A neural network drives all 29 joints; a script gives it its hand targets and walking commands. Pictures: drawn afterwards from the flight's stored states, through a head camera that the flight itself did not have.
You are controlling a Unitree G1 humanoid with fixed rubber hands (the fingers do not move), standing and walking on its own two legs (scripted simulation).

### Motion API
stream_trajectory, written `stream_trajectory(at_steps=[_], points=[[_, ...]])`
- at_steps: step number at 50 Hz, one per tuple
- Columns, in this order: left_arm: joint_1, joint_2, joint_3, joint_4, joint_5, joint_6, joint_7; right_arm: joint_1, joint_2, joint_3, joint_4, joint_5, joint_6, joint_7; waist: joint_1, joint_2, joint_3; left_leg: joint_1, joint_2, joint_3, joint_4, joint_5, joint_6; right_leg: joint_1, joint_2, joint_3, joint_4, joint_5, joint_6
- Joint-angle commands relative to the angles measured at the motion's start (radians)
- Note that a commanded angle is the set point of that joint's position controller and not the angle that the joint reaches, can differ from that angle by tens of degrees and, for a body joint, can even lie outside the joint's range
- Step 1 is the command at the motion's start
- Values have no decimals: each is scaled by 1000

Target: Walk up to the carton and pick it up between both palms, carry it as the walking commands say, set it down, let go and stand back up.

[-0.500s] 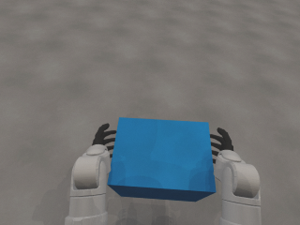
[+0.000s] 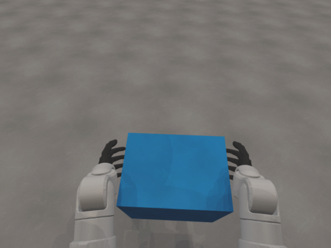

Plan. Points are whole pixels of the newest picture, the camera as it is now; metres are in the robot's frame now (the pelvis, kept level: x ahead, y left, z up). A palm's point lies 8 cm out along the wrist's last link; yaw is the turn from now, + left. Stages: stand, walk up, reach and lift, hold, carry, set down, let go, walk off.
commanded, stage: carry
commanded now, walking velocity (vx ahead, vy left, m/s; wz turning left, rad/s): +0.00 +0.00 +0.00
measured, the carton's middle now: (173, 181) +0.30 +0.00 -0.02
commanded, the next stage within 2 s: none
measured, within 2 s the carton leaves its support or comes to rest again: neither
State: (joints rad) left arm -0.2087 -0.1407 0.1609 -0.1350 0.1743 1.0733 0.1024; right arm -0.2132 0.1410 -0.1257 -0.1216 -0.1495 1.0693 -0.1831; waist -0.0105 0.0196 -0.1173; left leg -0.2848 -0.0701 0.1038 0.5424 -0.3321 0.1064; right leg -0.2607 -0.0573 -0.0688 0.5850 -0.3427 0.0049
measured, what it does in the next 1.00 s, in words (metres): shifts its weight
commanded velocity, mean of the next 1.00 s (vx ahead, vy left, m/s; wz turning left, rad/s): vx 0.00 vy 0.00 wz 0.00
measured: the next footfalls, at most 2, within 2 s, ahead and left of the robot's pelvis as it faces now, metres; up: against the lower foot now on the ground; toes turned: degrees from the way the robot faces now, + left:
none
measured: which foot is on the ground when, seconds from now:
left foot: down 0.00-1.00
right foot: down 0.00-1.00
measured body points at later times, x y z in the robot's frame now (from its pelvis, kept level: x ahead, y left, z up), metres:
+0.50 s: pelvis -0.01 -0.02 +0.00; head -0.01 -0.01 +0.45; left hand +0.27 +0.15 +0.02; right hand +0.28 -0.17 +0.03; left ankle -0.03 +0.04 -0.73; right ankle -0.06 -0.14 -0.73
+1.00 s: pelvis -0.04 -0.03 +0.00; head -0.06 -0.02 +0.45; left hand +0.24 +0.14 +0.04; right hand +0.25 -0.19 +0.04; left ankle -0.03 +0.04 -0.73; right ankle -0.06 -0.14 -0.73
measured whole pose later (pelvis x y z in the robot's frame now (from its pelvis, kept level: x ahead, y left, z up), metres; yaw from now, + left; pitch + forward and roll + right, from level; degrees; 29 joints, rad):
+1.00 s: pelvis -0.04 -0.03 +0.00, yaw +1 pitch +1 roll +0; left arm -0.14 -0.13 0.16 0.02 0.18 0.81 0.07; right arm -0.15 0.13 -0.14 0.05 -0.18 0.80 -0.10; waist 0.00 -0.02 -0.08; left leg -0.29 -0.05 0.08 0.53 -0.27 0.07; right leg -0.24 -0.04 -0.10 0.55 -0.33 -0.01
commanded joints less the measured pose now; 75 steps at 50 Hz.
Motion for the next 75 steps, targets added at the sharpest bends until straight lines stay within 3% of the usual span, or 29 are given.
stream_trajectory(at_steps=[1,4,6,7,13,15,17,18,23,32,40,44,45,48,50,51,52,53,54,56,59,61,62,63,65,67,69,70,75], points=[[-426,-832,-529,103,-300,-105,-301,-420,829,473,131,261,-103,384,4,28,-285,226,231,-172,-51,960,-61,48,-42,1,-13,247,-34],[-505,-949,-712,-190,-450,-97,-288,-571,909,663,-229,428,-93,378,-4,12,-310,237,256,-202,-74,926,-74,67,-36,-5,-35,170,-31],[-509,-898,-688,-151,-426,-86,-279,-442,884,598,-80,362,-82,370,-5,54,-341,270,235,-193,-58,897,-62,72,-42,-4,-44,207,-33],[-471,-844,-582,5,-334,-126,-277,-369,830,474,114,260,-120,375,-6,87,-376,304,240,-196,-50,965,-65,81,-50,2,-6,269,-36],[-445,-871,-675,-114,-385,-180,-283,-459,844,607,-119,330,-190,359,-6,0,-338,239,224,-166,-40,805,-50,101,-65,7,-42,318,-41],[-386,-805,-581,29,-303,-210,-286,-355,777,498,61,214,-216,353,-3,-50,-392,199,196,-144,21,752,-34,172,-93,21,-2,526,-54],[-390,-806,-606,-30,-322,-242,-288,-412,788,557,-49,259,-251,353,-3,-72,-377,186,202,-146,7,715,-46,172,-99,15,11,532,-48],[-422,-809,-646,-121,-351,-253,-290,-441,799,582,-106,284,-262,352,-3,-26,-400,191,197,-147,16,688,-37,172,-107,29,0,530,-52],[-392,-769,-567,45,-271,-300,-287,-369,763,501,75,202,-301,350,-5,-48,-350,142,200,-157,7,557,-30,166,-112,42,-16,530,-54],[-435,-740,-569,55,-254,-350,-277,-402,741,499,99,201,-351,356,-2,11,-273,100,199,-167,-50,408,-44,129,-107,50,-62,307,-52],[-440,-742,-542,101,-232,-368,-275,-434,739,479,108,186,-376,357,0,1,-294,112,211,-183,-62,470,-42,146,-92,38,-65,271,-50],[-487,-771,-624,-38,-313,-335,-276,-434,771,561,-11,251,-332,354,-1,-39,-286,110,207,-171,-71,378,-40,120,-103,49,-86,296,-51],[-434,-759,-559,148,-246,-328,-284,-424,732,492,114,176,-330,356,5,-61,-277,92,205,-180,-74,363,-30,131,-94,59,-87,284,-53],[-495,-775,-665,-109,-357,-304,-274,-446,773,581,-80,290,-307,353,8,16,-283,128,222,-174,-85,428,-31,98,-101,50,-75,243,-58],[-406,-736,-552,165,-234,-299,-282,-348,725,464,194,164,-292,361,12,-7,-286,126,213,-179,-90,425,-27,95,-96,56,-75,248,-57],[-476,-739,-622,-2,-299,-298,-279,-390,733,524,49,223,-290,362,15,-7,-267,95,215,-190,-99,391,-27,90,-95,61,-82,215,-56],[-425,-740,-548,181,-230,-302,-290,-410,732,469,172,173,-301,370,17,-18,-255,101,214,-182,-104,336,-34,81,-99,68,-110,209,-55],[-463,-786,-631,31,-308,-294,-290,-488,758,562,-23,254,-293,366,16,-35,-232,90,215,-180,-121,286,-33,51,-91,65,-118,160,-59],[-469,-798,-646,-26,-335,-282,-289,-472,792,590,-37,293,-277,369,19,-8,-246,87,221,-180,-133,302,-34,63,-84,55,-108,142,-64],[-511,-771,-618,1,-315,-275,-290,-393,775,525,75,226,-263,366,17,-23,-266,84,206,-180,-108,311,-26,83,-101,78,-116,220,-65],[-445,-780,-610,26,-321,-274,-297,-451,755,546,-19,249,-274,360,13,-68,-306,103,210,-163,-86,347,-37,111,-109,70,-93,302,-62],[-455,-790,-594,68,-298,-271,-299,-394,774,520,102,220,-261,368,21,-28,-306,113,207,-161,-84,359,-31,75,-104,83,-97,301,-65],[-510,-775,-644,-55,-338,-277,-295,-425,766,543,5,261,-272,372,22,25,-297,122,216,-179,-105,376,-33,73,-99,72,-87,241,-70],[-479,-780,-584,126,-272,-283,-308,-410,759,477,150,188,-286,377,22,9,-284,92,213,-179,-109,311,-35,78,-98,75,-107,209,-64],[-510,-797,-616,11,-318,-289,-299,-436,779,537,36,248,-286,377,26,-18,-261,85,220,-191,-130,305,-24,48,-91,68,-108,144,-75],[-500,-801,-631,-18,-340,-294,-300,-499,769,569,-64,280,-298,373,25,-56,-296,85,210,-170,-80,357,-35,92,-107,77,-97,296,-69],[-463,-804,-558,159,-261,-292,-305,-438,758,493,112,195,-296,377,21,-22,-279,73,206,-166,-86,335,-39,92,-109,82,-103,324,-65],[-520,-793,-586,68,-285,-302,-302,-401,774,496,127,202,-294,379,17,18,-289,96,205,-161,-94,327,-36,82,-107,82,-106,299,-69],[-470,-835,-609,89,-301,-319,-313,-480,800,557,15,251,-322,384,23,-52,-309,80,212,-155,-90,330,-44,111,-109,77,-93,327,-60]])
